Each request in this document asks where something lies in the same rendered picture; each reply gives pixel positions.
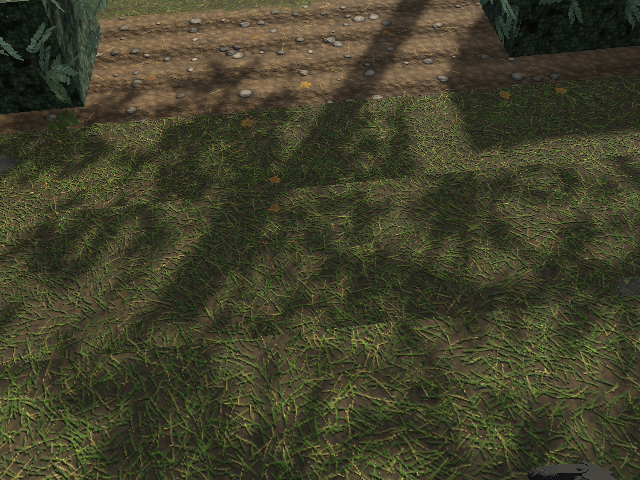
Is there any right robot hand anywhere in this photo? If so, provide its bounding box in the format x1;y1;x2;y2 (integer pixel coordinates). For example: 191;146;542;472
528;460;617;480

